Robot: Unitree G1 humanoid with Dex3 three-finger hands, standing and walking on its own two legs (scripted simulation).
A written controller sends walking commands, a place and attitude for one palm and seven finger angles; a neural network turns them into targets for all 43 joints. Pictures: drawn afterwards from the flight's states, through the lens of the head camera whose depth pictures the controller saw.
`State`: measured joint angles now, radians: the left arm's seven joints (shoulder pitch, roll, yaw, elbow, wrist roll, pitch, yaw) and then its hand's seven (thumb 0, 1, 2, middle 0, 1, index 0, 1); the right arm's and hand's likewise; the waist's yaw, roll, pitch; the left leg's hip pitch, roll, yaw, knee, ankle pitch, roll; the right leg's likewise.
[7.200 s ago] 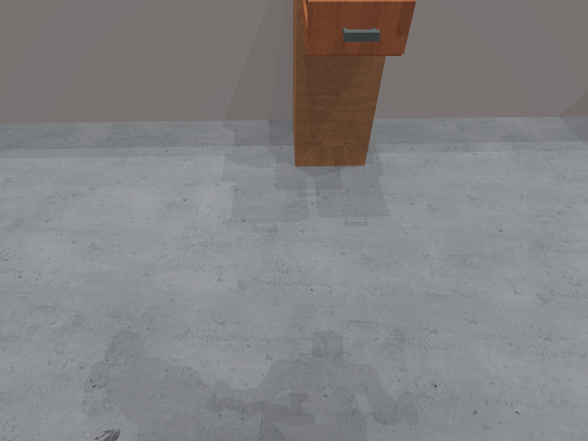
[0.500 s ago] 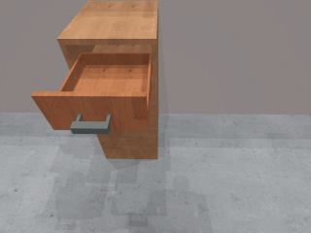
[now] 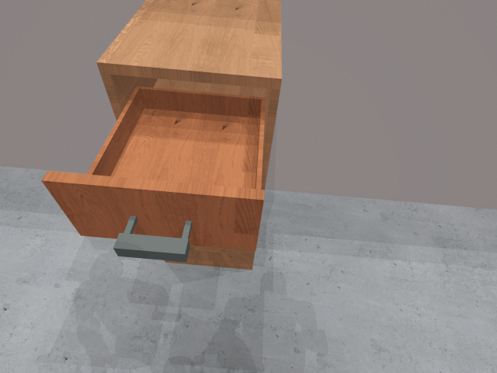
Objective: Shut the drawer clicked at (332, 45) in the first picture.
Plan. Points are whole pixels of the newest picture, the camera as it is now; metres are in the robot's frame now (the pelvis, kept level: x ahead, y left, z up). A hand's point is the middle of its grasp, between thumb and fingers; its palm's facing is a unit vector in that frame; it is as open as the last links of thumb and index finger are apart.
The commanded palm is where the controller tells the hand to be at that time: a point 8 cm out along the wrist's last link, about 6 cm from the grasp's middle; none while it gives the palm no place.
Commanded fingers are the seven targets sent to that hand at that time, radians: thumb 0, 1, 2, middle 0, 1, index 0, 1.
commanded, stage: come to a stop and stand still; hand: left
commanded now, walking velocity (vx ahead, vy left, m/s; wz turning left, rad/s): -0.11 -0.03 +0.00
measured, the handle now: (156, 235) +0.31 +0.18 +0.04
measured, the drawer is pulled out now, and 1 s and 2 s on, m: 0.30 0.30 0.30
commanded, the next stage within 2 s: look again from close up in 0.86 s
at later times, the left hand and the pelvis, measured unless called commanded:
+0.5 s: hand out of the picture +0.01 +0.14 -0.15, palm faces +0.09 -0.96 -0.28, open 7.3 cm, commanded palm none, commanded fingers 0.00 0.90 0.90 -0.20 -0.30 -0.20 -0.30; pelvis -0.03 -0.06 +0.01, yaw +1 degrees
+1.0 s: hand out of the picture -0.05 +0.15 -0.18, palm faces +0.04 -0.98 -0.19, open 7.3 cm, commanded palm none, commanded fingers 0.00 0.90 0.90 -0.20 -0.30 -0.20 -0.30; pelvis -0.04 -0.01 +0.00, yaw +0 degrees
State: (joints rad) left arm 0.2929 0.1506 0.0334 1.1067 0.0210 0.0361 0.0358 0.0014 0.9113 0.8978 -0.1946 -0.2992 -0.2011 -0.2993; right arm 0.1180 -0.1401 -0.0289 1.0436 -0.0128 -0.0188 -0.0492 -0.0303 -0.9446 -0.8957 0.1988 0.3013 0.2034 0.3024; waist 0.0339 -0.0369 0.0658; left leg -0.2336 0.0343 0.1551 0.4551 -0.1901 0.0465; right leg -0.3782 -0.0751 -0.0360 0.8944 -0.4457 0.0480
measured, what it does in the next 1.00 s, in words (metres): steps on the spot: right foot, then left foot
